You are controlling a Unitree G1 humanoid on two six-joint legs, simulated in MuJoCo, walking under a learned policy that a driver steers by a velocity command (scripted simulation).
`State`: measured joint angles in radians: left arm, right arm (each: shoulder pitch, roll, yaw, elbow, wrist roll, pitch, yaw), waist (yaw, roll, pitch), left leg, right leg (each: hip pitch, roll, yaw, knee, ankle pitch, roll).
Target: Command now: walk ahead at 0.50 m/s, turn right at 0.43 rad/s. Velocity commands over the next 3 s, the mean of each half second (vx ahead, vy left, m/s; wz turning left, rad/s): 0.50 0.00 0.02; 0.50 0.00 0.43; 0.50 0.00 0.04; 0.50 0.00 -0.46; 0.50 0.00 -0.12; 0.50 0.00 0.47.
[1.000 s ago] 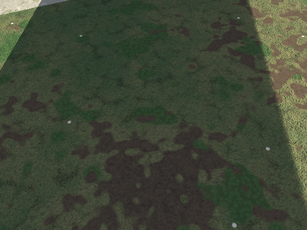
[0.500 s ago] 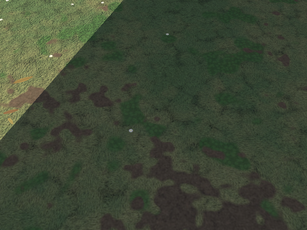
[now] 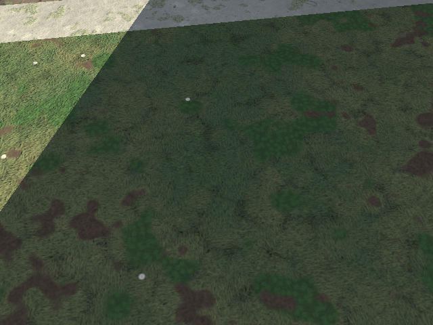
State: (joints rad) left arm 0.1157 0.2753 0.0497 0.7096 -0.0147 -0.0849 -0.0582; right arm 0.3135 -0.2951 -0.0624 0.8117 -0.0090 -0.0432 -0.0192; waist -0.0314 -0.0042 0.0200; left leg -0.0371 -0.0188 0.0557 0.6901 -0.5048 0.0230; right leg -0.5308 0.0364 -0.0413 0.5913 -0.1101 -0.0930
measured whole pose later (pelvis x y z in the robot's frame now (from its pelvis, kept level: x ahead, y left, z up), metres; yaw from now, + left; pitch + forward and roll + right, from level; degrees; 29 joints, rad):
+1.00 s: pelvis +0.59 +0.03 +0.01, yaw +17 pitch +3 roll +0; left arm 0.09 0.28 0.03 0.68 0.01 -0.12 -0.02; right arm 0.38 -0.30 -0.06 0.73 0.01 -0.03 -0.01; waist -0.06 0.00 -0.01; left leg -0.10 -0.09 -0.20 0.55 -0.47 0.05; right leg -0.47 0.01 0.02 0.50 -0.08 -0.01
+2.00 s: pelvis +1.08 +0.16 +0.01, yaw +0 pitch +2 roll +2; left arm 0.08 0.26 0.05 0.66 -0.02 -0.02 -0.06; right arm 0.33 -0.30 -0.09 0.86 0.02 -0.05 -0.01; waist -0.07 -0.02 0.03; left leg 0.10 0.05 0.28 0.33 -0.43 -0.05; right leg -0.56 -0.05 -0.05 0.63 -0.13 -0.08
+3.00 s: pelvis +1.65 +0.17 +0.01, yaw +15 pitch +2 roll +0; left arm 0.08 0.26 0.04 0.68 0.01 -0.10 -0.01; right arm 0.36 -0.27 -0.06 0.73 0.01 -0.01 -0.03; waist -0.07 -0.02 0.00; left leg -0.16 -0.12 -0.19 0.54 -0.40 0.07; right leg -0.54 0.00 0.06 0.54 0.02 0.02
